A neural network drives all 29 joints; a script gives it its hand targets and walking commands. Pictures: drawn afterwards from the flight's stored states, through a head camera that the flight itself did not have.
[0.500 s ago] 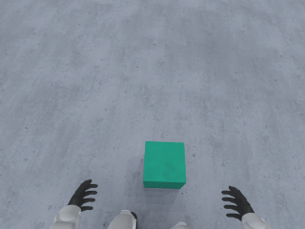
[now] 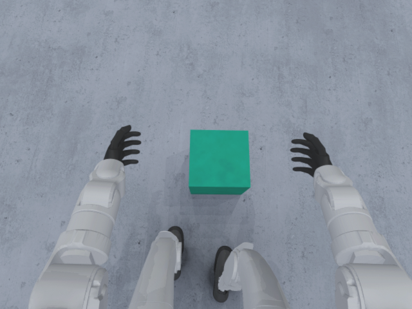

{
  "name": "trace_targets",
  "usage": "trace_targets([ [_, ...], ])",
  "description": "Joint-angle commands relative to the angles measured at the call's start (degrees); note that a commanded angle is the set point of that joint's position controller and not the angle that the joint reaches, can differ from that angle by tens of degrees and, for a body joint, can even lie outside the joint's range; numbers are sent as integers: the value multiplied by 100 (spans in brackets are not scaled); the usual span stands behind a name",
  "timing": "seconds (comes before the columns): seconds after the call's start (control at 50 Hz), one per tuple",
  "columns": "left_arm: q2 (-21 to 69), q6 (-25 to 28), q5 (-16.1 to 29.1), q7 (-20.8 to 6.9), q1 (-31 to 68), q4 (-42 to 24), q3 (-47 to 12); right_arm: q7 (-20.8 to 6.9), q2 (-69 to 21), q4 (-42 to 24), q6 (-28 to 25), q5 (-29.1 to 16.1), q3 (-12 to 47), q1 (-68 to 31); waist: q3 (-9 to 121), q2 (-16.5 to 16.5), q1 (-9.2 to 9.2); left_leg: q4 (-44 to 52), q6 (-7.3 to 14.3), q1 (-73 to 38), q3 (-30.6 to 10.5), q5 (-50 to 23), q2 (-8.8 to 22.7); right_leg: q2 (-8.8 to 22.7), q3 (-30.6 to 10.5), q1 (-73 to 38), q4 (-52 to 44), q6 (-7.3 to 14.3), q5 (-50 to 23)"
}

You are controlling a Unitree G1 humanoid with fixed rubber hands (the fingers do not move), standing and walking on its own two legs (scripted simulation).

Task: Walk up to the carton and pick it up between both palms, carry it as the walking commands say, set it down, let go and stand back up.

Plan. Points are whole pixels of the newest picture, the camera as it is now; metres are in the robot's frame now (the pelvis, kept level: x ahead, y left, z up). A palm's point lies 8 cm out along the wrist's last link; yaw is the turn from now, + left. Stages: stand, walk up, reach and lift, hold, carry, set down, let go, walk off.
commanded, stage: reach and lift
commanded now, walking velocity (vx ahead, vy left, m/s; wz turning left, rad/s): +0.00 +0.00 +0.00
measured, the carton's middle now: (217, 164) +0.51 -0.03 -0.59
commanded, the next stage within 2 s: none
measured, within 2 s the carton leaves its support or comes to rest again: neither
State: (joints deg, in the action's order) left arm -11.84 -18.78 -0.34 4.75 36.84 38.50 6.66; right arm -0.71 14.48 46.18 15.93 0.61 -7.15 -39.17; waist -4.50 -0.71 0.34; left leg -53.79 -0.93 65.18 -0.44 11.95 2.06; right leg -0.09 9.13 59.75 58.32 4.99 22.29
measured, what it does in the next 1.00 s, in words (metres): lowers itself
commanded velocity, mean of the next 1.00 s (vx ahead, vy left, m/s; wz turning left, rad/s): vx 0.00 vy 0.00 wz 0.00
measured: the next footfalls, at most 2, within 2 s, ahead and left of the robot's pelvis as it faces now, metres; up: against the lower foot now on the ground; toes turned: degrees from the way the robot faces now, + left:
none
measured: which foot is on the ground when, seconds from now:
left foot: down 0.00-1.00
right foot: down 0.00-1.00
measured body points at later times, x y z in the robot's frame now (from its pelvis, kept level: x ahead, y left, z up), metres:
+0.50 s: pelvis +0.01 +0.00 -0.02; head +0.33 +0.01 +0.30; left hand +0.53 +0.18 -0.13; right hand +0.53 -0.20 -0.14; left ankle +0.12 +0.13 -0.66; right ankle +0.05 -0.07 -0.66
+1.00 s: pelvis +0.00 +0.01 -0.08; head +0.35 +0.01 +0.21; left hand +0.56 +0.18 -0.22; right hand +0.55 -0.21 -0.22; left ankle +0.12 +0.13 -0.66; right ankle +0.05 -0.07 -0.66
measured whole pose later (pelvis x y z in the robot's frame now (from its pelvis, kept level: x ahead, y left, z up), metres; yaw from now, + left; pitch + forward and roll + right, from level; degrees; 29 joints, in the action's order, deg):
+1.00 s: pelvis +0.00 +0.01 -0.08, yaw -4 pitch +48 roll -2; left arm -13.3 -9.4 -0.2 6.2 70.0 47.4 18.6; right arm -0.8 19.1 58.1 7.7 -2.4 -14.8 -74.0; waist -0.9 0.0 0.3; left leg -70.0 -0.5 102.5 -0.4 15.8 2.9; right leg -0.6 7.7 97.3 73.9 5.3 25.0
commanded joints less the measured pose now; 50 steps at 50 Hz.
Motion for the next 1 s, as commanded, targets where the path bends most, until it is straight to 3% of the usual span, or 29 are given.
trace_targets([
  [0.0, -1087, 364, 10, 59, 1877, -266, 1063, 215, 1498, -449, -287, -285, -915, -1740, 5325, 495, 125, -518, -8, -2234, 225, -1124, -511, -148, -1507, -1541, -576, -490, -2139],
  [0.02, -1035, 380, 114, 85, 1890, -91, 1085, 202, 1222, -396, -348, -392, -851, -1964, 4806, 195, -20, -373, 40, -1743, 70, -1023, -431, -176, -1437, -1106, -556, -516, -2038],
  [0.06, -762, 519, 210, 70, 2208, -6, 940, 159, 1471, -209, -445, -406, -878, -2112, 5047, 689, 53, -500, -17, -2296, 7, -1345, -442, -291, -1331, -754, -454, -477, -1987],
  [0.14, -895, 606, 209, 94, 2550, 248, 1020, 280, 1353, -3, -601, -430, -811, -2597, 5303, 287, -71, -430, 16, -1489, 94, -1355, -444, -224, -1406, -843, -438, -472, -2364],
  [0.16, -1012, 741, 153, 136, 2753, -327, 1055, 266, 1689, -597, -753, -393, -1144, -2948, 6160, 426, -186, -470, 8, -2202, -79, -1847, -451, -300, -1352, -904, -392, -435, -2781],
  [0.18, -1028, 641, 35, 194, 2476, 326, 1256, 270, 1532, -140, -696, -517, -1038, -2739, 6419, 371, 1, -672, 20, -2405, -15, -1792, -466, -300, -1310, -809, -298, -546, -2510],
  [0.24, -1078, 769, 64, 294, 3077, 214, 1158, 251, 1635, -11, -857, -548, -1116, -3259, 6495, 585, -70, -703, 40, -2918, -115, -1974, -455, -390, -1061, 149, -202, -555, -2168],
  [0.3, -776, 981, 296, 225, 3549, -240, 1048, 225, 1605, -470, -1087, -507, -1211, -3589, 7000, 414, -332, -893, 12, -2415, -174, -2747, -465, -329, -1312, -187, -248, -429, -3302],
  [0.34, -833, 918, 109, 239, 3577, 640, 1240, 199, 1569, 399, -996, -388, -1325, -3523, 6202, 572, -312, -793, -19, -2305, -208, -2717, -439, -372, -1187, 500, -216, -594, -2925],
  [0.36, -1165, 1035, 191, 254, 4074, -190, 1254, 208, 1953, -203, -1083, -418, -1431, -3887, 7104, 648, -366, -1037, -31, -2865, -269, -3085, -387, -367, -1233, 441, -154, -501, -3068],
  [0.48, -1110, 1013, 83, 307, 4306, 202, 1378, 83, 1909, -15, -1118, -520, -1338, -4703, 6801, 379, -116, -770, 5, -2504, -272, -2876, -415, -357, -1190, 576, -192, -487, -3024],
  [0.5, -1136, 976, -26, 258, 4608, 256, 1408, 111, 1881, 520, -1040, -469, -1448, -4609, 6718, 776, -133, -968, -69, -2747, -228, -3078, -452, -309, -1380, 957, -291, -400, -2956],
  [0.52, -1181, 1004, 181, 221, 5126, -89, 1401, 143, 1945, -93, -1075, -401, -1372, -5086, 7195, 549, -294, -999, -20, -2796, -254, -3062, -395, -297, -1296, 809, -346, -411, -2895],
  [0.54, -1274, 983, 153, 207, 4720, 704, 1598, 154, 1661, 422, -980, -441, -1205, -4856, 6643, 233, -142, -966, 36, -2024, -136, -2743, -481, -310, -1313, 602, -255, -526, -2960],
  [0.6, -1115, 1085, -285, 165, 4504, 402, 1797, 72, 1523, 93, -1095, -491, -1426, -4660, 7114, 644, 107, -1011, 38, -2270, -103, -3572, -479, -254, -1487, 699, -434, -486, -3617],
  [0.62, -935, 1092, 9, 107, 4521, 186, 1574, 14, 1453, 18, -1111, -487, -1273, -4443, 7629, 468, -217, -903, 74, -2528, -125, -3479, -509, -243, -1302, -57, -356, -512, -3903],
  [0.64, -1494, 1100, -237, 155, 4742, 157, 1930, 96, 1698, -271, -1063, -508, -1464, -5075, 7553, 390, 160, -1055, 75, -2516, -145, -3455, -478, -335, -1306, 527, -150, -584, -3444],
  [0.66, -1111, 1057, -81, 97, 4662, 235, 1585, 115, 1730, -442, -1088, -464, -1537, -4973, 8139, 668, -175, -1138, 105, -3276, -200, -3742, -478, -324, -1274, 231, -284, -539, -3579],
  [0.74, -1172, 1180, -286, 59, 4501, 328, 2034, 115, 1293, 46, -1055, -313, -1432, -4819, 7349, -195, 133, -1192, 104, -414, -39, -2794, -550, -149, -1659, -543, 340, -551, -4268],
  [0.76, -842, 1234, -96, -22, 4954, 41, 1665, 85, 1222, -267, -1118, -322, -1517, -4963, 7118, 68, -205, -998, 52, 93, -38, -2519, -521, -134, -1546, -970, 376, -547, -4397],
  [0.78, -920, 1253, -145, 20, 4466, -77, 1608, 18, 1352, -642, -1155, -503, -1532, -4890, 7815, 235, 67, -1062, 70, -702, -121, -2954, -535, -247, -1483, -972, 548, -516, -4572],
  [0.8, -829, 1181, -72, -51, 4428, 656, 1656, -11, 1343, 532, -1069, -520, -1413, -4372, 7122, 306, 29, -1317, 15, -556, 9, -2399, -464, -236, -1514, -140, 460, -494, -3666],
  [0.84, -1189, 1270, -289, 93, 4763, -370, 2010, 59, 1633, -679, -1178, -465, -1505, -5114, 7748, 222, 250, -1770, -105, -593, 113, -2770, -490, -238, -1605, 51, 682, -475, -3878],
  [0.88, -773, 1121, -81, 59, 4535, 1284, 1526, -113, 1347, 1154, -985, -461, -1269, -4839, 5819, 305, 48, -1620, 3, 198, -47, -1197, -461, -278, -1219, 1269, 1026, -515, -2078],
  [0.9, -992, 1141, -268, 153, 5199, 549, 1621, -83, 1492, 393, -1089, -432, -1467, -5482, 6485, 431, -33, -2119, -67, -625, -150, -1861, -365, -343, -1069, 2105, 1142, -519, -1979],
  [0.92, -930, 1102, -225, 164, 4885, 1003, 1622, -54, 1792, 627, -1053, -421, -1501, -5326, 6350, 776, -1, -2329, -112, -420, 28, -1395, -375, -319, -1162, 2379, 1230, -482, -1550],
  [0.94, -928, 1074, -243, 183, 4894, 897, 1741, -97, 1573, 757, -1041, -401, -1296, -5204, 6293, 344, 70, -2331, -87, -322, -74, -1485, -461, -354, -1072, 2257, 1391, -443, -1594],
  [0.96, -821, 1066, -88, 184, 4939, 648, 1609, -12, 1608, 577, -1034, -221, -1398, -5121, 6793, 266, -225, -2507, -154, -322, -42, -1720, -521, -421, -1019, 2272, 1535, -491, -1767],
  [0.98, -932, 1084, -159, 229, 5184, 1004, 1592, 55, 1707, 1182, -991, -425, -1369, -5313, 6170, 780, 38, -2709, -206, 343, 132, -1258, -514, -336, -1173, 2471, 1779, -484, -1570],
])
